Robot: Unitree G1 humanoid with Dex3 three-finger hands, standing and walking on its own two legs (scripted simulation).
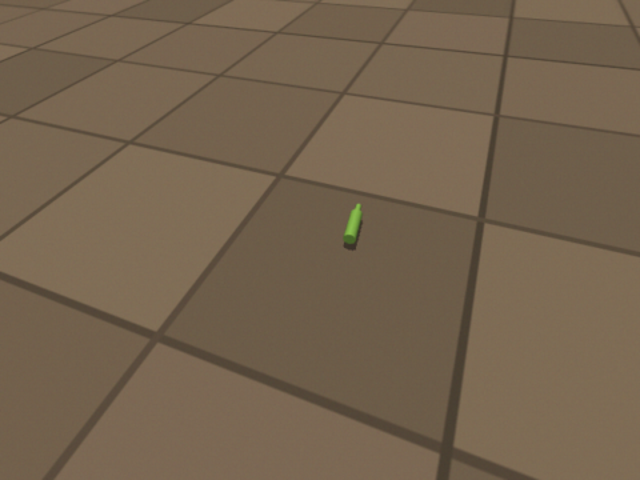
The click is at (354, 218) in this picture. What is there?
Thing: lying bottle
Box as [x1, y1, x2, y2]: [343, 204, 362, 243]
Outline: 360,204 356,204 355,208 351,211 343,236 343,239 348,243 354,242 362,214 359,210
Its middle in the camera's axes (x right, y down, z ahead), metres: +0.16 -0.07 +1.78
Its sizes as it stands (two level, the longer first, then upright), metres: 0.233 0.058 0.058
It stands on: the floor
